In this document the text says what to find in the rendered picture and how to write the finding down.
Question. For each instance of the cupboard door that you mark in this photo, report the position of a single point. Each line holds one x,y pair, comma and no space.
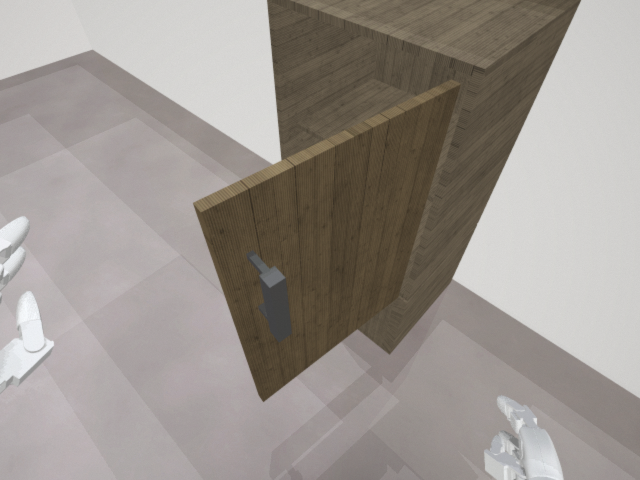
338,220

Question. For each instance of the right robot hand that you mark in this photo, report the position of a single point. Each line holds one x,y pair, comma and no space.
531,455

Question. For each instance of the left robot hand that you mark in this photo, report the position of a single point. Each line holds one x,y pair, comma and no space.
22,355

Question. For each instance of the handle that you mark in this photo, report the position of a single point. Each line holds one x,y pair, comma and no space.
274,289

